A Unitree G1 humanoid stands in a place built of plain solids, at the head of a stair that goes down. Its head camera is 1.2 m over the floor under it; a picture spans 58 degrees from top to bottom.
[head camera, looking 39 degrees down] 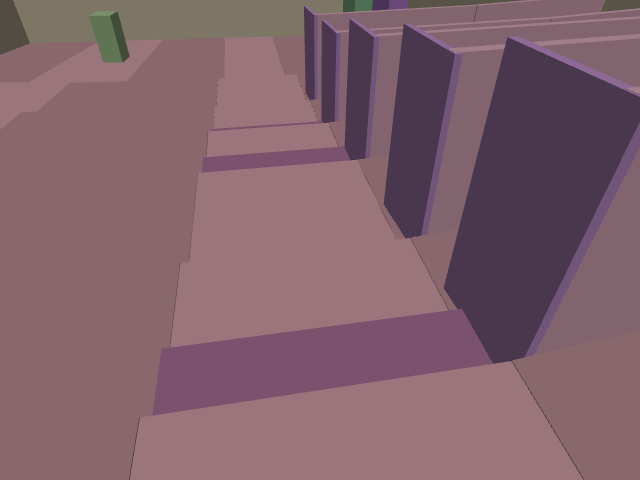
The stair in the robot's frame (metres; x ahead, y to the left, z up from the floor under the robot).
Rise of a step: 0.11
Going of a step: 0.46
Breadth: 1.17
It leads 10 degrees to the left of straight ahead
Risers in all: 3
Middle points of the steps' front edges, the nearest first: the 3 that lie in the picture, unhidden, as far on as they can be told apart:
0.76 -0.05 0.00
1.08 0.01 -0.11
1.67 0.11 -0.22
